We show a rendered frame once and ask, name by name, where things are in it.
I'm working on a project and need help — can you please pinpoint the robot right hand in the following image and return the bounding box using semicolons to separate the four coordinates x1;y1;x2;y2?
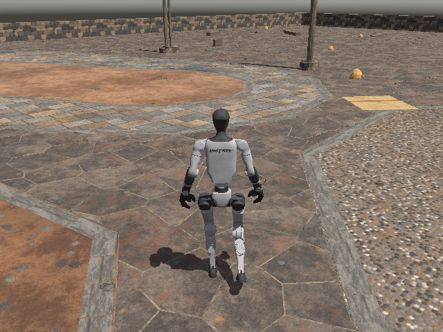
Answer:
248;190;264;203

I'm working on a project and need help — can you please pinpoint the robot right forearm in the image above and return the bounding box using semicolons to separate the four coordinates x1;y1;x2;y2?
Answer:
249;166;262;192

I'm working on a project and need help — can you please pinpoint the robot right thigh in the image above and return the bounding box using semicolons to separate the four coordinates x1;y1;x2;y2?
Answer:
231;193;245;239

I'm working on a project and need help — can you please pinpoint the robot left upper arm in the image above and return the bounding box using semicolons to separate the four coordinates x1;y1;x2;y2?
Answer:
188;139;207;178

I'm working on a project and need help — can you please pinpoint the robot left forearm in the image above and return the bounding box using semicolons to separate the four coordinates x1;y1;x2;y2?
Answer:
181;167;195;196

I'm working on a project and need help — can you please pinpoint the robot left foot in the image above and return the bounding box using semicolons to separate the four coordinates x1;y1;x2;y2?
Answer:
208;261;219;278

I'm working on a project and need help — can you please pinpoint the robot left hand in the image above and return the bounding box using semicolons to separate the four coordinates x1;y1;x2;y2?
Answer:
179;193;196;209

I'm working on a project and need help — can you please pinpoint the robot right upper arm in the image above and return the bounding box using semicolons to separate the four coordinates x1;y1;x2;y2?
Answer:
235;139;255;177

